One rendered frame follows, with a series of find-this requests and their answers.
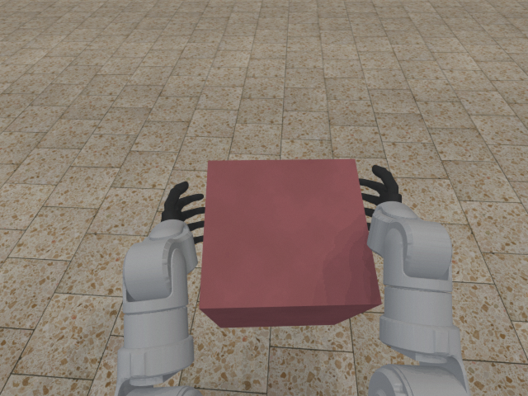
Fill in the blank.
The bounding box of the left robot forearm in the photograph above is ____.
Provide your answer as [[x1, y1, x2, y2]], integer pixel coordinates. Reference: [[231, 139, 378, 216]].
[[115, 219, 198, 396]]

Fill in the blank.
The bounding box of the robot left hand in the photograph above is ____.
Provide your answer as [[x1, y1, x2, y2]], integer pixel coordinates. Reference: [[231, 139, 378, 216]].
[[161, 181, 205, 244]]

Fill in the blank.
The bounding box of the robot right hand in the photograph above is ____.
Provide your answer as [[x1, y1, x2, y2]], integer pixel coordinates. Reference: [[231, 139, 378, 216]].
[[359, 165, 402, 231]]

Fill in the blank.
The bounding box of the robot right upper arm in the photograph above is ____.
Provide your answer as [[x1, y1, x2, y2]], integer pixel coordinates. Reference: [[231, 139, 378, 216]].
[[368, 364, 468, 396]]

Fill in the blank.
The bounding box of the carton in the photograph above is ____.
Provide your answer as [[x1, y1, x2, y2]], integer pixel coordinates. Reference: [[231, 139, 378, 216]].
[[199, 159, 382, 328]]

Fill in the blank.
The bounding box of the right robot forearm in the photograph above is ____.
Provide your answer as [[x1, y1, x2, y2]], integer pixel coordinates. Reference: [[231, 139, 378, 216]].
[[367, 201, 471, 396]]

